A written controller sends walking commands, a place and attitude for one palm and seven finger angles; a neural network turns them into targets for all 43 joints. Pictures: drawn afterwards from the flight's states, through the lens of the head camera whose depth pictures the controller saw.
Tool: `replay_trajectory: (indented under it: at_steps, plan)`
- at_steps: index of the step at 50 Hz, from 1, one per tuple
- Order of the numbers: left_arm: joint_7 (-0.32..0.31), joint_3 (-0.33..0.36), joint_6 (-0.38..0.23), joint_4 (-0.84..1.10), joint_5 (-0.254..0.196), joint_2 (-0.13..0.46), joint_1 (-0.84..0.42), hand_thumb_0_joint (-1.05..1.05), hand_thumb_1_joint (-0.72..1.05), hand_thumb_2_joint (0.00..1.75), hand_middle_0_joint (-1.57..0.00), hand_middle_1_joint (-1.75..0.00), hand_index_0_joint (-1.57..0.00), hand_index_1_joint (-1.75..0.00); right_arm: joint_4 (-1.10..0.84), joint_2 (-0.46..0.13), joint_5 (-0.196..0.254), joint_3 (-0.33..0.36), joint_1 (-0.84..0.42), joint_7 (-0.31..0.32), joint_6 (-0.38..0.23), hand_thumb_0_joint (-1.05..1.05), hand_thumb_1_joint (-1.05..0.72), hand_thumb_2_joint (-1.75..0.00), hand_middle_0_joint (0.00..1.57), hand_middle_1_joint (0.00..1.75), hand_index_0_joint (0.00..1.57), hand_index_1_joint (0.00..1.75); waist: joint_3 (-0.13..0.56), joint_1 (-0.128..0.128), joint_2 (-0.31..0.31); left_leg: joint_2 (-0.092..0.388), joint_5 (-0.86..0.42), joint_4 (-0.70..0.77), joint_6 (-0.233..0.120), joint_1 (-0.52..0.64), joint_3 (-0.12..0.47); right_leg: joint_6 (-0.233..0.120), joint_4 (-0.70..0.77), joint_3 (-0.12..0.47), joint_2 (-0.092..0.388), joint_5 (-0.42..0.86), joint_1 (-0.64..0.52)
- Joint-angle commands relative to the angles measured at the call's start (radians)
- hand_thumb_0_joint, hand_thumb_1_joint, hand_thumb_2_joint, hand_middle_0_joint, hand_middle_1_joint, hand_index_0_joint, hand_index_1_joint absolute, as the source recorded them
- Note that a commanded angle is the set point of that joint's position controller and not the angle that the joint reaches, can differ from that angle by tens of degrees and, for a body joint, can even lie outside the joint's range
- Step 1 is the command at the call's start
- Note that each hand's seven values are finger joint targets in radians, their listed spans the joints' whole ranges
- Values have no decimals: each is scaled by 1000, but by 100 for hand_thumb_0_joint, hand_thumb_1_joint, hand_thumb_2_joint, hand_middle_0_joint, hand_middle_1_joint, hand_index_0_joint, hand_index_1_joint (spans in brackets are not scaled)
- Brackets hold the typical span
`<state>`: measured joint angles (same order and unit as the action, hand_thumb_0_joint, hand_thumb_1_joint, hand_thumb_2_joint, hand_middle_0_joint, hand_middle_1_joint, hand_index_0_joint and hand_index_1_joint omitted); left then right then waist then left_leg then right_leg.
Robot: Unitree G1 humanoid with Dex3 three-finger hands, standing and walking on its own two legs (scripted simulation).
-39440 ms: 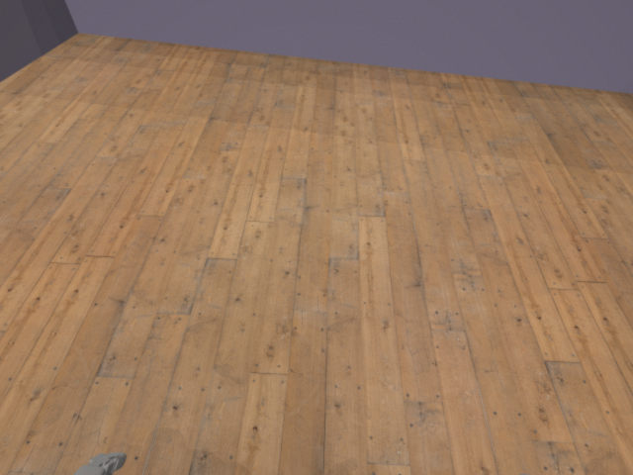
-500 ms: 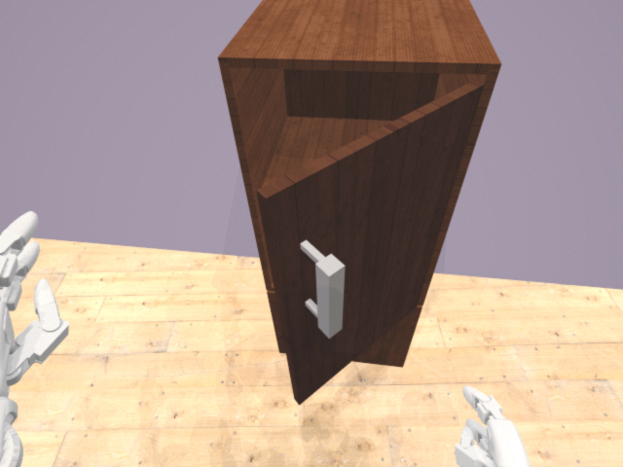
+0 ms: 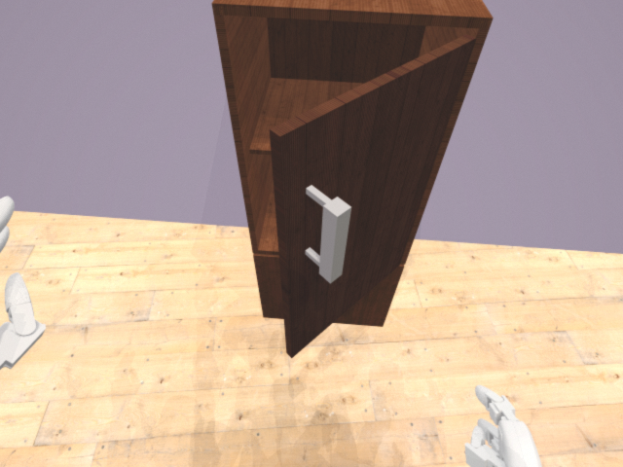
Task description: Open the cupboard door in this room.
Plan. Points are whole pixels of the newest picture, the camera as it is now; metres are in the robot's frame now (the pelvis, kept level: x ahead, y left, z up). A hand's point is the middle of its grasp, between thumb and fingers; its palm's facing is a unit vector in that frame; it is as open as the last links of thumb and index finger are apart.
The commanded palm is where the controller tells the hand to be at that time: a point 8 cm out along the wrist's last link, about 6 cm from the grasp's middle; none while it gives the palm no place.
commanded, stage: step back with the hand held close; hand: left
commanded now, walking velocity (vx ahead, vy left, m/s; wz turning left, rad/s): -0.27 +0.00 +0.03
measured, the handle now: (322, 234) +0.41 +0.02 +0.07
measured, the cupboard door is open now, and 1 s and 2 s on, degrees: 47 47 47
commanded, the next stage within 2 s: stop stepping back and stand still in 0.80 s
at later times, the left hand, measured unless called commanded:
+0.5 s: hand out of the picture +0.14 +0.26 +0.17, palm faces +0.46 -0.76 -0.46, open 7.4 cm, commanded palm +0.08 +0.29 +0.19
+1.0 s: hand out of the picture -0.01 +0.24 +0.17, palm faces +0.31 -0.81 -0.49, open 7.4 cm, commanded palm -0.07 +0.28 +0.19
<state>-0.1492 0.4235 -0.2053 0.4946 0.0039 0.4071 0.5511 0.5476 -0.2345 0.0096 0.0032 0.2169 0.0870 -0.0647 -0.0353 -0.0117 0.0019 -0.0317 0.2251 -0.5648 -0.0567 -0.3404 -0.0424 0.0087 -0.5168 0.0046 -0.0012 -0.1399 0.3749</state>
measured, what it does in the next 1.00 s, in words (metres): walks backwards: right foot, then left foot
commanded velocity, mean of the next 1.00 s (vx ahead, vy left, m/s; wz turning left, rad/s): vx -0.29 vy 0.00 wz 0.03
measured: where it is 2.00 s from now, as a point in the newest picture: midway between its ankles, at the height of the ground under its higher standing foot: outside the picture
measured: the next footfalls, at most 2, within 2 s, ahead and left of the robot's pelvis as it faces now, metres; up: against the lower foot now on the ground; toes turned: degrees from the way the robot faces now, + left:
right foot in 0.50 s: -0.14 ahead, -0.11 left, +0.00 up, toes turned +0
left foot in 0.72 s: -0.04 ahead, +0.06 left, +0.00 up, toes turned -2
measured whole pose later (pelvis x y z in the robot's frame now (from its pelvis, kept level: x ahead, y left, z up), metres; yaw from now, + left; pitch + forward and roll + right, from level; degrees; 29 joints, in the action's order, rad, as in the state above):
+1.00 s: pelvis -0.21 -0.02 +0.01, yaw -1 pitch +0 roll -3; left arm -0.14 0.41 -0.15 0.58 -0.05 0.49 0.61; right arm 0.60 -0.19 -0.01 -0.01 0.18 0.07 -0.15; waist -0.03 0.00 -0.03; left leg 0.00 -0.03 -0.29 -0.05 -0.35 0.00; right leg 0.01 -0.82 0.00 -0.05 -0.48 0.30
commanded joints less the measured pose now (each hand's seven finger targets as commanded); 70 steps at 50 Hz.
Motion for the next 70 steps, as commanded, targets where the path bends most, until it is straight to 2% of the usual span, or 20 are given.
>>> replay_trajectory:
  at_steps: [1, 8, 13, 21, 27, 31, 34, 37, 39, 45, 49, 51, 52, 53, 54, 57, 62, 65, 67, 70]
  plan:
    - [-31, 134, -75, 190, 16, 160, -78, 0, 90, 90, -20, -30, -20, -30, -160, -134, -10, 55, -88, 9, -69, 0, -90, -90, 20, 30, 20, 30, 73, 7, 73, 167, 448, 256, -57, -396, 189, -5, -94, 93, 24, -77, -338]
    - [-41, 135, -97, 242, -8, 188, -110, 0, 90, 90, -20, -30, -20, -30, -117, -118, -16, 49, -64, -4, -89, 0, -90, -90, 20, 30, 20, 30, 95, 26, -27, 56, 303, -23, 10, -75, 124, -81, 143, 211, 152, -291, 42]
    - [-49, 202, -116, 254, 6, 201, -61, 0, 90, 90, -20, -30, -20, -30, -132, -130, -19, 53, -99, 9, -101, 0, -90, -90, 20, 30, 20, 30, 121, 3, 245, 294, 500, 391, -85, -439, 382, 13, -353, 12, -50, -104, -320]
    - [-23, 81, -98, 231, -32, 128, -68, 0, 90, 90, -20, -30, -20, -30, -40, -104, -38, 50, -90, -23, -154, 0, -90, -90, 20, 30, 20, 30, 160, 6, 198, 287, -137, 310, -61, 104, 287, -14, -91, 0, -56, -345, -82]
    - [-3, 161, -108, 268, -54, 242, -76, 0, 90, 90, -20, -30, -20, -30, -58, -85, -19, 44, -146, -25, -105, 0, -90, -90, 20, 30, 20, 30, 368, -6, -31, 136, -520, 49, 24, 342, 29, 4, 140, 88, 74, 449, -147]
    - [10, 229, -75, 210, -58, 280, 85, 0, 90, 90, -20, -30, -20, -30, -128, -65, 11, 20, -201, -15, -77, 0, -90, -90, 20, 30, 20, 30, 227, -23, -157, 13, 130, -172, 47, -78, 18, 7, 101, 150, 231, 899, -251]
    - [12, 188, -55, 202, -52, 251, 39, 0, 90, 90, -20, -30, -20, -30, -110, -64, -5, -4, -188, 4, -60, 0, -90, -90, 20, 30, 20, 30, 148, 6, -64, 26, 33, -18, 61, -113, 31, -45, 40, 139, 208, 986, -307]
    - [12, 144, -66, 228, -58, 243, -25, 0, 90, 90, -20, -30, -20, -30, -99, -127, 5, 30, -117, 14, -56, 0, -90, -90, 20, 30, 20, 30, 233, 7, 91, 128, -727, 177, 21, 210, 92, 40, -13, 33, 19, 568, -223]
    - [22, 116, -60, 232, -70, 226, 51, 0, 90, 90, -20, -30, -20, -30, -111, -117, -17, 44, -123, -5, -74, 0, -90, -90, 20, 30, 20, 30, 327, -9, 259, 302, -1059, 232, -30, 359, 283, 6, -227, 31, -56, -317, -70]
    - [-6, 117, -13, 279, -71, 211, 61, 0, 90, 90, -20, -30, -20, -30, -83, -119, -15, 55, -121, -14, -136, 0, -90, -90, 20, 30, 20, 30, 226, -6, 140, 293, -267, 379, -90, 119, 234, 14, -454, 21, -49, -338, -83]
    - [-37, 138, 1, 295, -60, 223, 40, 0, 90, 90, -20, -30, -20, -30, -94, -104, -24, 36, -121, 1, -132, 0, -90, -90, 20, 30, 20, 30, 144, 4, 282, 189, 422, 560, 8, -116, 171, -14, -217, -117, -104, -385, -308]
    - [-38, 135, 4, 283, -56, 223, 41, 0, 90, 90, -20, -30, -20, -30, -90, -95, -26, 39, -115, -1, -129, 0, -90, -90, 20, 30, 20, 30, 150, 2, 283, 117, 418, 459, 68, -131, 86, -41, 57, -155, -107, -403, -410]
    - [-34, 133, 4, 281, -51, 234, 45, 0, 90, 90, -20, -30, -20, -30, -84, -77, -22, 37, -102, -4, -120, 0, -90, -90, 20, 30, 20, 30, 134, 11, 119, 27, 317, 216, 95, -39, -3, -75, 272, -62, -6, -387, -280]
    - [-32, 173, -1, 285, -50, 284, 60, 0, 90, 90, -20, -30, -20, -30, -71, -77, -30, 41, -100, -7, -103, 0, -90, -90, 20, 30, 20, 30, 126, 14, -132, -25, 181, -208, 100, 88, 20, -165, 442, 267, 247, -505, 38]
    - [-27, 160, -10, 343, -61, 277, -15, 0, 90, 90, -20, -30, -20, -30, -57, -88, -41, 35, -110, -9, -92, 0, -90, -90, 20, 30, 20, 30, 77, 8, -182, 2, 91, -472, 94, -10, 78, -232, 462, 384, 392, -471, 164]
    - [-11, 75, -12, 154, -44, 179, -145, 0, 90, 90, -20, -30, -20, -30, -24, -91, -15, 40, -74, -1, -103, 0, -90, -90, 20, 30, 20, 30, 17, 46, -128, 73, 70, -497, 86, -114, 74, -131, 384, 234, 271, -502, 133]
    - [-33, 57, -29, 92, -6, 169, -200, 0, 90, 90, -20, -30, -20, -30, -16, -78, -27, 20, -71, 40, -135, 0, -90, -90, 20, 30, 20, 30, 34, 21, -59, 47, 184, 55, 18, 94, -66, -132, 240, 168, 206, -503, 14]
    - [-39, 90, -58, 187, -22, 186, -183, 0, 90, 90, -20, -30, -20, -30, -60, -118, -18, 33, -49, 40, -153, 0, -90, -90, 20, 30, 20, 30, 100, 27, 174, 227, 67, 233, -68, 242, 218, -35, -140, 15, 23, -185, 29]
    - [-30, 113, -65, 196, -19, 202, -151, 0, 90, 90, -20, -30, -20, -30, -28, -96, -23, 31, -46, 23, -154, 0, -90, -90, 20, 30, 20, 30, 83, 49, 250, 345, 90, 314, -135, 190, 374, 4, -322, -73, 2, -373, 110]
    - [-23, 104, -60, 198, -12, 179, -87, 0, 90, 90, -20, -30, -20, -30, -23, -94, -20, 33, -56, 0, -175, 0, -90, -90, 20, 30, 20, 30, 20, 30, 181, 323, 64, 286, -132, 86, 273, 0, -290, -63, 28, -332, 49]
